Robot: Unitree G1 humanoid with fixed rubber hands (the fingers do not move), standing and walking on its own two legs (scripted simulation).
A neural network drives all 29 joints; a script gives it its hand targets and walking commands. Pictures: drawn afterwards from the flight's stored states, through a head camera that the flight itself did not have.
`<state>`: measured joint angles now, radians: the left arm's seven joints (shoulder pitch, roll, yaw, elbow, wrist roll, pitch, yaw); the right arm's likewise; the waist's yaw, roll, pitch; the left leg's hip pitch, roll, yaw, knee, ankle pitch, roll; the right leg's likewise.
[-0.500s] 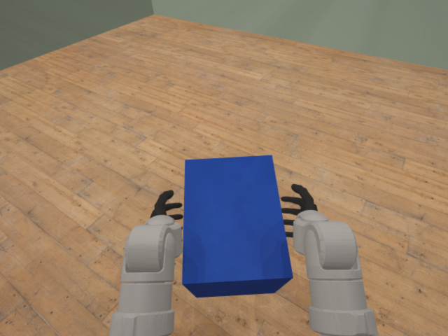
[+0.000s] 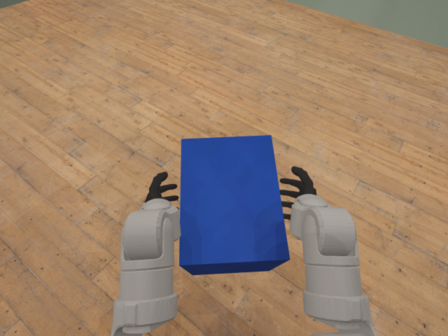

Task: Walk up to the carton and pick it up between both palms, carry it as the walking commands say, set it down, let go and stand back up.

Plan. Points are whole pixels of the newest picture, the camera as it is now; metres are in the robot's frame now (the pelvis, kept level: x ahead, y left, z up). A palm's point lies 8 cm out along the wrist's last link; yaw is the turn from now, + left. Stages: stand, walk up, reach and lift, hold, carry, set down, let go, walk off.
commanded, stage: carry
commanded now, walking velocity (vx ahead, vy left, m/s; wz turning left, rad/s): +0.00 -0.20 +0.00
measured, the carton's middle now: (228, 210) +0.38 +0.00 -0.02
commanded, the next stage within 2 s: none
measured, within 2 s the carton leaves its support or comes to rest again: neither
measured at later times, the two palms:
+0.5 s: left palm (241, 234) +0.27 -0.01 +0.08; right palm (399, 249) +0.25 -0.25 +0.08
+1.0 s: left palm (293, 276) +0.21 -0.07 +0.10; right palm out of the picture +0.21 -0.32 +0.09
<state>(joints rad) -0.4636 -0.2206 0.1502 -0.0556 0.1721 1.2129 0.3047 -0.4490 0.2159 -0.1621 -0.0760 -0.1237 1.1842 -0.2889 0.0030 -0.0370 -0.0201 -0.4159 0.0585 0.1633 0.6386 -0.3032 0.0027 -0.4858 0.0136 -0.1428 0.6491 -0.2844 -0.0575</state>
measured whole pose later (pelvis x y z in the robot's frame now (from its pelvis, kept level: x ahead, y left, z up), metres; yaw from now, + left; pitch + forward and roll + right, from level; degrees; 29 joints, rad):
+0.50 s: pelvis -0.04 -0.10 +0.01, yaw -1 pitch +5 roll +0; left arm -0.44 -0.21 0.10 -0.04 0.14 1.23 0.30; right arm -0.37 0.18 -0.12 -0.14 -0.10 1.24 -0.32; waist -0.02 0.05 -0.01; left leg -0.55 0.13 0.09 0.96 -0.55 -0.07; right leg -0.39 -0.03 -0.08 0.51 -0.21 -0.02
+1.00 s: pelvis -0.11 -0.20 +0.01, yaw -2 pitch +6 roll -3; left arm -0.46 -0.22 0.13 -0.11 0.11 1.24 0.38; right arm -0.45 0.22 -0.16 -0.11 -0.17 1.19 -0.22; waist 0.06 0.04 -0.02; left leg -0.44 0.20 0.13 0.56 -0.21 -0.05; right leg -0.46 -0.04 -0.01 0.70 -0.39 0.06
